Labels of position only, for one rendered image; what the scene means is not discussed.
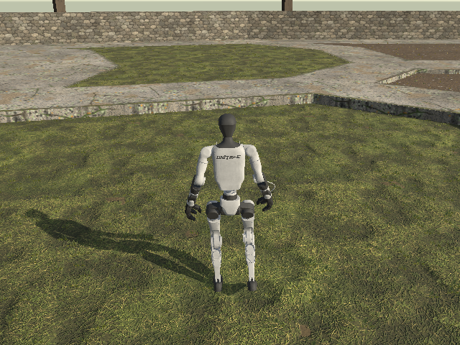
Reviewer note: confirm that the robot left upper arm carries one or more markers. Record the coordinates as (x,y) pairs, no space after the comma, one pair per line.
(205,153)

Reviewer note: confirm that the robot shin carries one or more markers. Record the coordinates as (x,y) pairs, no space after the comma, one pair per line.
(216,260)
(250,257)

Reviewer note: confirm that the right robot forearm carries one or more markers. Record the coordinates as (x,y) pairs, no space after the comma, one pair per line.
(264,188)

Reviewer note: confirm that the right robot shin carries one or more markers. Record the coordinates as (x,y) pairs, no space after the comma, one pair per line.
(250,257)

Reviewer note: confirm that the left robot shin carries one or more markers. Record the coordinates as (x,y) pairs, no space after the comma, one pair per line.
(216,260)

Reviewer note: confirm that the right robot hand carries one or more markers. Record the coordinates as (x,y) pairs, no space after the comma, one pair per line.
(269,202)

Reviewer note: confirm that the robot right upper arm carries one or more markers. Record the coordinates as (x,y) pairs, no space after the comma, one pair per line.
(251,151)

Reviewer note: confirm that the left robot hand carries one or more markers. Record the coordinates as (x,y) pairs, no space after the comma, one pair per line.
(189,210)

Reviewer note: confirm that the left robot forearm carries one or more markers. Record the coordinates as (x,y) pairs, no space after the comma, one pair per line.
(193,194)

